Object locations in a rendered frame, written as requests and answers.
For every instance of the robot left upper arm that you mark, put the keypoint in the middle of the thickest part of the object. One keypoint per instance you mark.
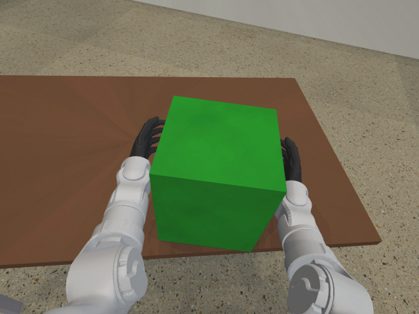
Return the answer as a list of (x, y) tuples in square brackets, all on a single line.
[(105, 281)]

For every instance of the robot left hand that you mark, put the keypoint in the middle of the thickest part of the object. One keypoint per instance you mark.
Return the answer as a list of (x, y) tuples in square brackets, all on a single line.
[(144, 140)]

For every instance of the robot right hand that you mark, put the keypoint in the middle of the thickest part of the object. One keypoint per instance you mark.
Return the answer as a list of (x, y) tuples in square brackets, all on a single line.
[(291, 161)]

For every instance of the right robot forearm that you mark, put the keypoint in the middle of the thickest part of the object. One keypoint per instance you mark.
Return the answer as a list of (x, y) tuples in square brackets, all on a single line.
[(301, 239)]

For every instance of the table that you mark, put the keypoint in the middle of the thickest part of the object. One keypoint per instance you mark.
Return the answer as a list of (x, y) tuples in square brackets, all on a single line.
[(64, 138)]

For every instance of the left robot forearm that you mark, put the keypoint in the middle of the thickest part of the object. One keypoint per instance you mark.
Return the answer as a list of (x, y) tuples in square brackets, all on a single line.
[(126, 211)]

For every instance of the carton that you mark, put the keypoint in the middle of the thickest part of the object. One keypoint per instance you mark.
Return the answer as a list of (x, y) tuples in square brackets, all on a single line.
[(217, 177)]

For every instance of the robot right upper arm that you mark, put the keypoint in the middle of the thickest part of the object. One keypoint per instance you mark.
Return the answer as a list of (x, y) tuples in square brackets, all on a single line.
[(316, 289)]

